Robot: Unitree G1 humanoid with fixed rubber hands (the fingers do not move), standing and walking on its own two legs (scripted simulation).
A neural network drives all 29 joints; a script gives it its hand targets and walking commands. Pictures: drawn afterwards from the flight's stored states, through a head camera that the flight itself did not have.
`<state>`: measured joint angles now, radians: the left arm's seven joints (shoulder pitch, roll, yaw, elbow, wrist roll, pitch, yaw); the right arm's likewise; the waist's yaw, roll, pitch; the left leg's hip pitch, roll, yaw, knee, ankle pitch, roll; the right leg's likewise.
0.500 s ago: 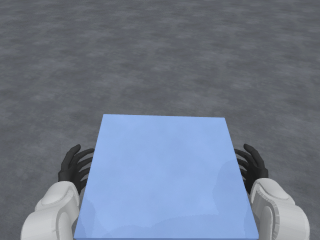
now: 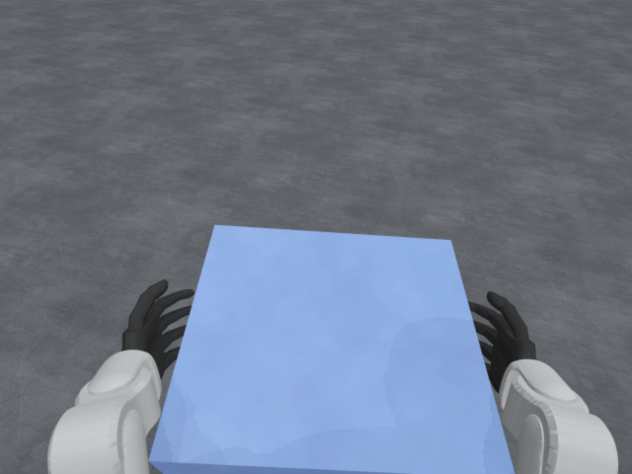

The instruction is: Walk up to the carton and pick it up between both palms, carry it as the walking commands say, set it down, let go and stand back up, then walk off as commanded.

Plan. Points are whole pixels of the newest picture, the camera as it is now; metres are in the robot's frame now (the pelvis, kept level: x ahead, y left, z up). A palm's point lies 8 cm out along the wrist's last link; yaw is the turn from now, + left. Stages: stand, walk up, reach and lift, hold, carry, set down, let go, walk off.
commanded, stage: carry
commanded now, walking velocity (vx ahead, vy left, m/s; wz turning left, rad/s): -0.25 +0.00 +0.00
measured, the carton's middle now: (324, 370) +0.25 -0.01 +0.02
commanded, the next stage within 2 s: none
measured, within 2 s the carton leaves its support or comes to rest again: neither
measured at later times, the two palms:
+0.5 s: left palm (195, 274) +0.35 +0.16 +0.09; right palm (492, 289) +0.33 -0.23 +0.08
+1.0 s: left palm (150, 351) +0.24 +0.18 +0.08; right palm (499, 353) +0.24 -0.20 +0.09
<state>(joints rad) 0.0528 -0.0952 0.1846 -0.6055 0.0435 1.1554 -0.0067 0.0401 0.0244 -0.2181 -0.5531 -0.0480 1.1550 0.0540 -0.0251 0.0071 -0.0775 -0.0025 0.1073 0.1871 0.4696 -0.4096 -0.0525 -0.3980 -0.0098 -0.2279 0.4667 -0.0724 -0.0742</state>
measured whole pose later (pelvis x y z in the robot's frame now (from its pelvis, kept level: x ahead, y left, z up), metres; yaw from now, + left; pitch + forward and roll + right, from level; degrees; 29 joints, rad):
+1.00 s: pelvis +0.01 +0.01 +0.00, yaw -2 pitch +2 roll +0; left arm 0.02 -0.12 0.21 -0.56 0.06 1.17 0.01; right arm -0.03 0.00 -0.23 -0.47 -0.04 1.17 0.06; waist -0.01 -0.03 -0.06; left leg -0.42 0.06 0.08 0.82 -0.45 -0.01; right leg -0.44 -0.04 -0.18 0.59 -0.19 -0.07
